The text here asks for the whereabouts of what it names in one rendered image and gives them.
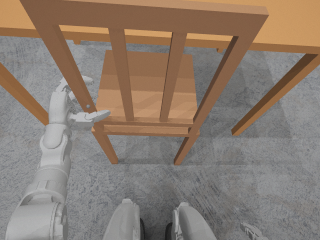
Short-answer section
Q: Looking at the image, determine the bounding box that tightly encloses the left robot forearm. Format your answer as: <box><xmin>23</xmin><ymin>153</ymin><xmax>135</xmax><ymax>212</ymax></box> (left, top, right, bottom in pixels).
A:
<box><xmin>4</xmin><ymin>123</ymin><xmax>73</xmax><ymax>240</ymax></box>

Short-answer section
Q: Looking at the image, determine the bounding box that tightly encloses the robot shin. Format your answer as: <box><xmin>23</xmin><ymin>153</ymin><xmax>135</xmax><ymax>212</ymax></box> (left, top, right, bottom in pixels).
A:
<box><xmin>122</xmin><ymin>199</ymin><xmax>141</xmax><ymax>240</ymax></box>
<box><xmin>171</xmin><ymin>202</ymin><xmax>189</xmax><ymax>240</ymax></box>

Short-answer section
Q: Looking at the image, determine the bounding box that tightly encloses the chair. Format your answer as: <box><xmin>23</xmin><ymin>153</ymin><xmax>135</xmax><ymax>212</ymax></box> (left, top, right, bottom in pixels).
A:
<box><xmin>19</xmin><ymin>0</ymin><xmax>269</xmax><ymax>166</ymax></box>

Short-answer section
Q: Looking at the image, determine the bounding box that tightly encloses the left robot hand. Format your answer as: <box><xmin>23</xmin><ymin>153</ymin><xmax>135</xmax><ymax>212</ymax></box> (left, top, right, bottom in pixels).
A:
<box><xmin>48</xmin><ymin>75</ymin><xmax>111</xmax><ymax>128</ymax></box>

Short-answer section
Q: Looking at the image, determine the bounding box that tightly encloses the right robot hand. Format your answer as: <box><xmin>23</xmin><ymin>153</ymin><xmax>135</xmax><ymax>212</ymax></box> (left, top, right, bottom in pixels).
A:
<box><xmin>240</xmin><ymin>222</ymin><xmax>269</xmax><ymax>240</ymax></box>

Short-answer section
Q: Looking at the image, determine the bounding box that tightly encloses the robot right shin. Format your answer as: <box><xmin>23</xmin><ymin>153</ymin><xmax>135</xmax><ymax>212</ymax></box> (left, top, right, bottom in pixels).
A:
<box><xmin>171</xmin><ymin>202</ymin><xmax>189</xmax><ymax>240</ymax></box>

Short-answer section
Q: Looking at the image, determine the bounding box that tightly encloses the robot left upper arm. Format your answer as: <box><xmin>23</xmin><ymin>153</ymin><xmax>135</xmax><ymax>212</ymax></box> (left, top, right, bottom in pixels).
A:
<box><xmin>7</xmin><ymin>201</ymin><xmax>69</xmax><ymax>240</ymax></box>

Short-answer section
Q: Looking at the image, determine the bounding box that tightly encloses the table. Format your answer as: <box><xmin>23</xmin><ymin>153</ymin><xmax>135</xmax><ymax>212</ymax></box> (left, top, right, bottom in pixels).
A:
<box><xmin>0</xmin><ymin>0</ymin><xmax>320</xmax><ymax>136</ymax></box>

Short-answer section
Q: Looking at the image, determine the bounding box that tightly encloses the robot left shin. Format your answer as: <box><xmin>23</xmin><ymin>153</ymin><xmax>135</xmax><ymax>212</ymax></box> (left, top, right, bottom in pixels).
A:
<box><xmin>122</xmin><ymin>199</ymin><xmax>141</xmax><ymax>240</ymax></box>

